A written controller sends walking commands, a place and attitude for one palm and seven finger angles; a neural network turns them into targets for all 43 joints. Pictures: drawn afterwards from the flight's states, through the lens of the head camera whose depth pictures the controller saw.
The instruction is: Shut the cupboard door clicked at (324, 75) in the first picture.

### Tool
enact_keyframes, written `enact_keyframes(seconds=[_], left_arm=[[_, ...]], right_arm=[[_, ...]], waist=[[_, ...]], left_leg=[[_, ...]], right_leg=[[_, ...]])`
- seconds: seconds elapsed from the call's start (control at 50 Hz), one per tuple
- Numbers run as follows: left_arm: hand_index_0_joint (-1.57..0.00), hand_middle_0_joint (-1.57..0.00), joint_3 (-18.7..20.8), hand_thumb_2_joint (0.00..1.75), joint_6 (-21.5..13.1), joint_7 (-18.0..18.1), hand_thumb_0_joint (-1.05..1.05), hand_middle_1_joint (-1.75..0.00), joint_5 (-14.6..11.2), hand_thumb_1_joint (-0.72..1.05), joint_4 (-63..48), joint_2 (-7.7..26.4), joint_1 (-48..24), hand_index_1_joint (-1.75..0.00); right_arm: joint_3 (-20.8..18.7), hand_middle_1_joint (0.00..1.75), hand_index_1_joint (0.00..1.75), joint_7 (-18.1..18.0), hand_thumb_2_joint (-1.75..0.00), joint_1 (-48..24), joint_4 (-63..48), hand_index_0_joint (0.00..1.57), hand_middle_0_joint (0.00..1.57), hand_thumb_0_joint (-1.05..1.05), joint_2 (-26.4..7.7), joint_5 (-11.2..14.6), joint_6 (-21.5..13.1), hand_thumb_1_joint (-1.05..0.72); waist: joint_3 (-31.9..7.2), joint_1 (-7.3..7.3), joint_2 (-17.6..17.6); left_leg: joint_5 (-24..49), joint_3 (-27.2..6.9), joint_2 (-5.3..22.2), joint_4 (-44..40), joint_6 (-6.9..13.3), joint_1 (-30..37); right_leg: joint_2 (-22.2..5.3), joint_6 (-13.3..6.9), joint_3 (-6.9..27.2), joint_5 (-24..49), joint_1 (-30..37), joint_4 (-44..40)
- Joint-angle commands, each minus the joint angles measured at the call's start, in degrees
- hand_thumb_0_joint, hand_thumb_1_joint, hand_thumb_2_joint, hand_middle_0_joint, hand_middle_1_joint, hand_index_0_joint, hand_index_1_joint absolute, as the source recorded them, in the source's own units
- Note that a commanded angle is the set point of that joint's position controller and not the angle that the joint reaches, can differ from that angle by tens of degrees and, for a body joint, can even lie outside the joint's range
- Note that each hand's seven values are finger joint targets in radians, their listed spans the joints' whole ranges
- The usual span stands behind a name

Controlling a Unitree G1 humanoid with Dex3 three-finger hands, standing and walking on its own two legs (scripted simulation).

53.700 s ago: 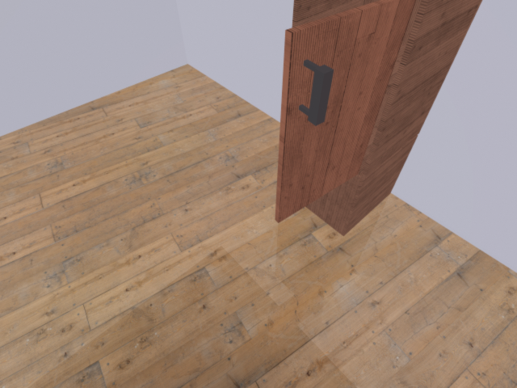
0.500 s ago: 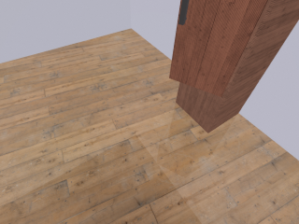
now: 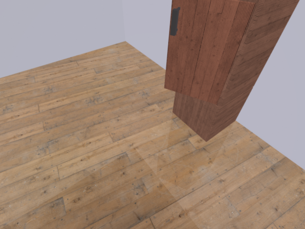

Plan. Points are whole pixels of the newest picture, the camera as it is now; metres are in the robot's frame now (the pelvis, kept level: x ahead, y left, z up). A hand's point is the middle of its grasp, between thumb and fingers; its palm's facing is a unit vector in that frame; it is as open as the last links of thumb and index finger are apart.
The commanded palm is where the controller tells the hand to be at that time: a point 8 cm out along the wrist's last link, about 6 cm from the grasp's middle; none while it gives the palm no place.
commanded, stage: let the arm hang, fingers relaxed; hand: left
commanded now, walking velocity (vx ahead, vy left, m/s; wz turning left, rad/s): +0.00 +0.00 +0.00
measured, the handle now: (175, 21) +1.04 -0.08 +0.12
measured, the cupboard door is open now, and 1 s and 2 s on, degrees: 27 27 27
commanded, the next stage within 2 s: look to check the result in 0.08 s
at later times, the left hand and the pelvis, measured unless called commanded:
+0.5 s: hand out of the picture -0.02 +0.16 -0.18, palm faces +0.01 -0.99 -0.16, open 7.4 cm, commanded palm none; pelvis +0.02 +0.00 +0.00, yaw +0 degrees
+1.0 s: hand out of the picture +0.03 +0.17 -0.18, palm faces +0.04 -0.99 -0.17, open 7.4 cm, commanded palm none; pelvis +0.05 +0.01 +0.00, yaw +3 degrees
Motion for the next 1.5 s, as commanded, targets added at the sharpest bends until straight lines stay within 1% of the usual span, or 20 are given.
enact_keyframes(seconds=[0.0,0.72,0.78,0.86,0.92,1.0,1.02,1.06,1.08,1.1,1.14,1.18,1.24,1.32,1.36,1.4,1.42,1.44,1.46,1.48], left_arm=[[-0.20,-0.20,1.36,0.90,-0.28,0.58,0.00,-0.30,-0.46,0.90,-0.24,5.46,6.45,-0.30],[-0.20,-0.20,1.23,0.90,-0.35,0.67,0.00,-0.30,-0.46,0.90,0.47,6.29,4.93,-0.30],[-0.20,-0.20,1.47,0.90,-0.05,0.45,0.00,-0.30,-0.21,0.90,0.33,6.26,5.44,-0.30],[-0.20,-0.20,2.09,0.90,0.33,-0.57,0.00,-0.30,0.73,0.90,-2.06,5.73,3.10,-0.30],[-0.20,-0.20,2.34,0.90,-0.03,-1.25,0.00,-0.30,0.80,0.90,-3.95,5.28,0.77,-0.30],[-0.20,-0.20,2.98,0.90,-1.02,-1.53,0.00,-0.30,0.57,0.90,-4.03,5.21,3.83,-0.30],[-0.20,-0.20,3.49,0.90,-1.19,-1.35,0.00,-0.30,0.67,0.90,-3.53,6.31,5.92,-0.30],[-0.20,-0.20,4.73,0.90,-1.42,-0.51,0.00,-0.30,0.77,0.90,-2.55,11.26,10.81,-0.30],[-0.20,-0.20,4.86,0.90,-1.54,-0.02,0.00,-0.30,0.37,0.90,-2.20,12.10,12.75,-0.30],[-0.20,-0.20,4.46,0.90,-1.93,0.19,0.00,-0.30,0.30,0.90,-2.26,9.54,11.61,-0.30],[-0.20,-0.20,4.09,0.90,-2.53,0.10,0.00,-0.30,0.59,0.90,-2.97,8.16,8.76,-0.30],[-0.20,-0.20,4.12,0.90,-3.59,-0.02,0.00,-0.30,0.47,0.90,-3.15,7.88,8.12,-0.30],[-0.20,-0.20,4.17,0.90,-4.12,-0.04,0.00,-0.30,0.55,0.90,-2.60,8.46,8.27,-0.30],[-0.20,-0.20,4.35,0.90,-3.95,-0.18,0.00,-0.30,0.55,0.90,-2.33,10.38,7.89,-0.30],[-0.20,-0.20,4.70,0.90,-4.08,-0.22,0.00,-0.30,0.28,0.90,-3.10,11.95,5.71,-0.30],[-0.20,-0.20,4.75,0.90,-3.69,-0.27,0.00,-0.30,-0.37,0.90,-4.11,13.01,4.20,-0.30],[-0.20,-0.20,4.60,0.90,-3.19,-0.47,0.00,-0.30,-0.71,0.90,-4.91,10.80,7.06,-0.30],[-0.20,-0.20,3.52,0.90,-2.70,-0.71,0.00,-0.30,-1.38,0.90,-5.56,7.32,10.46,-0.30],[-0.20,-0.20,3.56,0.90,-2.26,-0.11,0.00,-0.30,-1.02,0.90,-6.75,8.08,7.62,-0.30],[-0.20,-0.20,3.56,0.90,-2.19,0.00,0.00,-0.30,-1.03,0.90,-7.93,8.13,4.67,-0.30]], right_arm=[[-1.03,0.30,0.30,-0.63,-0.90,4.37,-0.98,0.20,0.20,0.00,-4.82,0.22,-0.77,-0.90],[-0.88,0.30,0.30,-1.06,-0.90,3.21,-0.51,0.20,0.20,0.00,-5.96,0.44,-1.64,-0.90],[-1.21,0.30,0.30,-0.90,-0.90,5.01,0.00,0.20,0.20,0.00,-6.38,0.13,-1.04,-0.90],[-2.73,0.30,0.30,-0.76,-0.90,6.40,-0.50,0.20,0.20,0.00,-9.20,-0.33,-0.54,-0.90],[-3.31,0.30,0.30,-0.61,-0.90,7.59,-1.12,0.20,0.20,0.00,-9.68,-0.44,-0.84,-0.90],[-3.32,0.30,0.30,-0.69,-0.90,4.45,-3.00,0.20,0.20,0.00,-9.44,-0.17,-1.40,-0.90],[-3.15,0.30,0.30,-0.56,-0.90,3.09,-3.62,0.20,0.20,0.00,-8.41,-0.03,-1.53,-0.90],[-2.27,0.30,0.30,-0.02,-0.90,1.29,-5.51,0.20,0.20,0.00,-4.85,0.15,-1.85,-0.90],[-2.71,0.30,0.30,0.37,-0.90,-1.40,-6.20,0.20,0.20,0.00,-6.48,-0.39,-1.63,-0.90],[-3.34,0.30,0.30,0.69,-0.90,-2.78,-6.23,0.20,0.20,0.00,-6.78,-0.69,-1.47,-0.90],[-3.14,0.30,0.30,1.12,-0.90,-2.00,-6.11,0.20,0.20,0.00,-4.44,-0.45,-1.64,-0.90],[-2.90,0.30,0.30,1.57,-0.90,-2.20,-6.32,0.20,0.20,0.00,-3.55,-0.25,-1.80,-0.90],[-2.59,0.30,0.30,1.92,-0.90,-5.19,-8.52,0.20,0.20,0.00,-3.33,-0.01,-1.58,-0.90],[-2.12,0.30,0.30,2.64,-0.90,-10.68,-11.39,0.20,0.20,0.00,-3.87,0.30,-2.02,-0.90],[-2.47,0.30,0.30,2.40,-0.90,-6.91,-10.83,0.20,0.20,0.00,-4.88,0.24,-2.35,-0.90],[-3.55,0.30,0.30,2.01,-0.90,5.87,-7.50,0.20,0.20,0.00,-8.83,-0.27,-2.44,-0.90],[-4.54,0.30,0.30,1.08,-0.90,12.09,-6.26,0.20,0.20,0.00,-13.92,-0.99,-2.59,-0.90],[-5.80,0.30,0.30,0.10,-0.90,14.89,-5.64,0.20,0.20,0.00,-19.04,-0.94,-2.44,-0.90],[-5.82,0.30,0.30,-0.17,-0.90,12.06,-6.47,0.20,0.20,0.00,-19.63,-0.09,-1.76,-0.90],[-5.45,0.30,0.30,-0.11,-0.90,6.89,-8.25,0.20,0.20,0.00,-17.64,-0.26,-1.88,-0.90]], waist=[[6.87,0.47,1.24],[4.86,0.41,-0.56],[4.11,-0.06,0.71],[9.07,-0.50,4.86],[8.73,-0.86,4.22],[4.85,1.77,-0.18],[5.09,2.96,-3.42],[7.18,5.11,-16.28],[10.59,6.21,-16.74],[14.36,4.67,-11.81],[13.46,2.45,-4.23],[9.60,1.47,-1.52],[8.39,1.14,-5.43],[10.02,1.50,-7.34],[7.67,-0.89,-8.36],[-0.85,-6.71,-5.82],[-8.78,-7.74,4.32],[-16.05,-6.77,16.68],[-16.16,-6.45,10.86],[-11.03,-4.25,6.42]], left_leg=[[-11.97,-12.98,8.28,-8.28,-0.86,-1.16],[0.12,-11.63,8.87,-6.92,-0.98,5.02],[-15.76,-14.31,8.85,-8.41,-0.21,3.74],[-32.88,-24.66,14.03,-13.10,4.77,1.28],[-32.04,-28.73,15.61,-13.17,7.55,0.98],[-26.23,-23.69,11.61,-8.05,5.75,-4.24],[-26.09,-20.00,8.55,-4.34,4.08,-10.83],[-20.72,-6.86,-1.38,14.86,-0.16,-24.55],[-21.75,-6.24,-0.25,27.18,-0.65,-27.51],[-19.01,-8.49,2.47,33.73,-0.75,-29.91],[-14.42,-9.30,3.86,39.18,-1.40,-31.35],[-9.92,-8.43,4.63,40.31,-2.19,-30.57],[-8.76,-5.41,5.03,34.66,-2.93,-29.49],[-6.71,-0.97,3.86,21.94,-1.85,-22.59],[-4.97,0.57,1.83,18.97,-0.57,-12.91],[3.34,-0.65,0.56,11.46,0.16,6.29],[13.43,-14.61,10.48,10.20,3.67,19.78],[22.18,-34.39,25.00,3.81,10.21,28.40],[15.14,-35.09,27.50,-0.38,11.28,23.30],[7.40,-30.29,25.87,-2.49,9.41,14.75]], right_leg=[[-3.33,-2.21,5.38,-1.76,-6.03,-5.02],[-4.12,-1.48,5.17,3.31,-3.56,-5.14],[-3.11,-1.52,2.43,-5.44,-3.47,-2.03],[-0.41,-1.14,-1.60,-12.07,-12.36,8.68],[-0.16,-1.49,-1.13,-12.11,-14.58,12.11],[-0.04,-1.83,-0.42,-6.48,-3.22,2.10],[-1.81,-2.39,2.48,-8.60,3.65,-1.66],[-16.61,-9.25,23.30,-26.78,10.66,-13.54],[-22.22,-13.12,29.91,-30.26,8.16,-18.89],[-21.67,-13.90,27.87,-27.00,4.96,-19.24],[-19.68,-12.56,19.13,-14.85,6.46,-16.56],[-16.48,-10.18,9.74,1.95,9.96,-14.48],[-14.08,-7.52,-0.02,22.99,12.83,-10.78],[-13.90,-6.35,-4.52,32.84,10.75,-7.70],[-14.33,-5.79,-6.57,41.09,8.03,-2.50],[-11.94,-3.34,-9.93,37.38,1.93,14.62],[-6.21,-1.04,-9.42,16.88,-8.08,28.15],[1.31,0.03,-5.58,-22.21,-18.65,45.67],[0.45,-2.07,2.82,-23.29,-19.19,52.71],[-1.23,-2.52,3.57,-19.25,-19.94,54.98]])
